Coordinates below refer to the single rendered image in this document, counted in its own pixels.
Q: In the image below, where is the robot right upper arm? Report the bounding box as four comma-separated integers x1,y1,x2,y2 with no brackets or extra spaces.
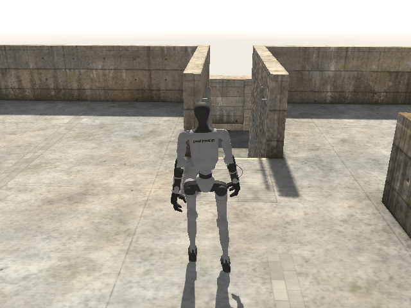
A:
216,129,234,164

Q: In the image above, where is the robot left hand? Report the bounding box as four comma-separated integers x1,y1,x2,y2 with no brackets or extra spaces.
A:
171,193,186,212

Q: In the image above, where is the robot right hand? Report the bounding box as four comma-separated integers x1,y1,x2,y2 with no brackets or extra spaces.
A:
227,182,240,197

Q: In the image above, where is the robot left forearm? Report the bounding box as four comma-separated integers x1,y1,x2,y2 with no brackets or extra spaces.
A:
171,159,184,194

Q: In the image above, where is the robot left upper arm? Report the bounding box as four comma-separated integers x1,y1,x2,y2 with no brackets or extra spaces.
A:
177,130,190,167

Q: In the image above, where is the robot right forearm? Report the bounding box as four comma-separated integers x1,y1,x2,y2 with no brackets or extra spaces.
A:
227,154,240,184

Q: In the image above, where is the robot left foot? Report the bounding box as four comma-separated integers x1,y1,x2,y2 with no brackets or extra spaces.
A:
188,245,197,262

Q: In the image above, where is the robot head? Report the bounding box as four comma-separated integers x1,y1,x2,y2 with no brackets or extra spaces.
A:
192,102,214,133

